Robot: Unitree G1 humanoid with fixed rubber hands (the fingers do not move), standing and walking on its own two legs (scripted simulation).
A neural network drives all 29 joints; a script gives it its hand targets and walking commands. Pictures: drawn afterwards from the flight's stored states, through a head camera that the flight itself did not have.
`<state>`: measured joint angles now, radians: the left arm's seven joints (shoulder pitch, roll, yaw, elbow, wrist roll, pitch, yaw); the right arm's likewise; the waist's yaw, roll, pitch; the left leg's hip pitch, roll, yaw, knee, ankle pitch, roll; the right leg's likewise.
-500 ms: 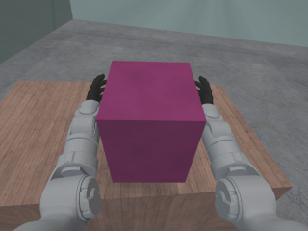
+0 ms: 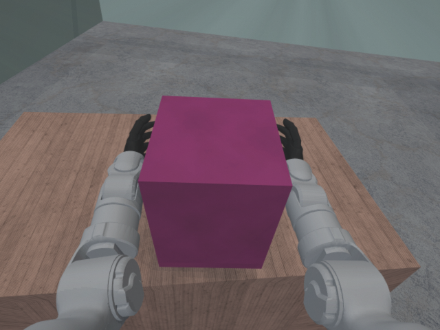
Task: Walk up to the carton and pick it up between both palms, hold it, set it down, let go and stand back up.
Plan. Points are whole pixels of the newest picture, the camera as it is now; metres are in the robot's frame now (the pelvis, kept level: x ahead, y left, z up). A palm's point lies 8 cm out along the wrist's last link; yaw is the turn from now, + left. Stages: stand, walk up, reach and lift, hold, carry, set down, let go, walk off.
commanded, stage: set down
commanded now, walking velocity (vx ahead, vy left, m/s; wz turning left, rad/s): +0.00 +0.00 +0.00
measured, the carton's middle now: (213, 185) +0.37 +0.01 +0.11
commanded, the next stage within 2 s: none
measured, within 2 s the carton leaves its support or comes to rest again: rests again in 1.36 s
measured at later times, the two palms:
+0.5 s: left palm (137, 163) +0.41 +0.15 +0.13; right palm (289, 170) +0.39 -0.14 +0.14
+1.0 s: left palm (137, 172) +0.41 +0.15 +0.10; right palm (286, 181) +0.38 -0.14 +0.12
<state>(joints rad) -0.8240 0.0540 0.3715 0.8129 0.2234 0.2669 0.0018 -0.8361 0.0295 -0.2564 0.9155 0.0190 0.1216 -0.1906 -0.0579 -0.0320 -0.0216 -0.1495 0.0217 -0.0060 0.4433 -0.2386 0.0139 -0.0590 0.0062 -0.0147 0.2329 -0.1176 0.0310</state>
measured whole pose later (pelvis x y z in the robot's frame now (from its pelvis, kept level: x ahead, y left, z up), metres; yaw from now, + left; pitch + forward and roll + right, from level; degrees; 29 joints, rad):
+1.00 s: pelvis +0.00 +0.00 +0.00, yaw +0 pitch -3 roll -3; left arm -0.75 0.05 0.37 0.89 0.22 0.10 -0.03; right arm -0.73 0.11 -0.36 0.92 -0.13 -0.02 -0.16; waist -0.06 -0.03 0.00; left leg -0.15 0.02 0.00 0.44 -0.24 0.01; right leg -0.06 0.00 -0.01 0.23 -0.12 0.03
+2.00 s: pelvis +0.01 -0.01 +0.00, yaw +0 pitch +3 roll -2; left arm -0.76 0.08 0.30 0.98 0.07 0.01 0.04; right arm -0.68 0.06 -0.29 1.00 -0.08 -0.15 -0.21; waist -0.05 -0.03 0.01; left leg -0.25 0.02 0.00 0.44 -0.23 0.01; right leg -0.20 0.00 -0.01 0.32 -0.15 0.03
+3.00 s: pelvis -0.03 -0.02 +0.00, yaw +0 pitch +0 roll -1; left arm -0.20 0.22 0.18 0.30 -0.16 0.26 -0.04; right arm -0.12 -0.02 -0.07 0.21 0.10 0.14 -0.23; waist -0.04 -0.01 -0.02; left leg -0.27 0.01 0.01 0.44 -0.18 0.01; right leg -0.25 -0.01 -0.01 0.38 -0.14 0.02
